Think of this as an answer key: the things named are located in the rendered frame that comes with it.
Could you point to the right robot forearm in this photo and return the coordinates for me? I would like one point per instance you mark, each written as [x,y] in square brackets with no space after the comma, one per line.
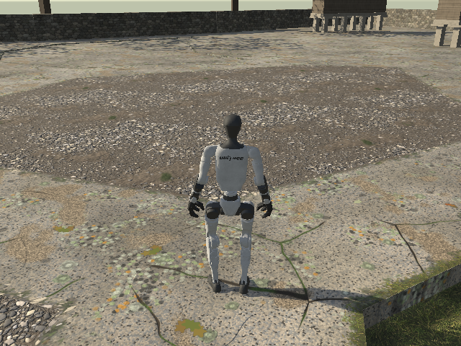
[264,192]

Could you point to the robot left upper arm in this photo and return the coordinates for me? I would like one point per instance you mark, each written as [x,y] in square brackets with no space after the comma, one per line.
[208,152]

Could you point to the right robot foot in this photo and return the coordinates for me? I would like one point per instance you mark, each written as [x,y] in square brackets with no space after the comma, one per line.
[244,288]

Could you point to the right robot hand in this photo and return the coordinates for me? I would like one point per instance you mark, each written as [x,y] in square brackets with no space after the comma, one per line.
[267,207]

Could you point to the robot torso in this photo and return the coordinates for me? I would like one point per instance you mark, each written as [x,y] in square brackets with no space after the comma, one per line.
[231,169]

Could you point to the left robot forearm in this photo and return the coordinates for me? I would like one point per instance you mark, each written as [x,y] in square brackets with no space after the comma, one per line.
[196,190]

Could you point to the robot right upper arm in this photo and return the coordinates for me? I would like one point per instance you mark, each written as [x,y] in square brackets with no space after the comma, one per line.
[254,153]

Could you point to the left robot hand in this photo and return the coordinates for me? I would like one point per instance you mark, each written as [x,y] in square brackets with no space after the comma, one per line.
[193,206]

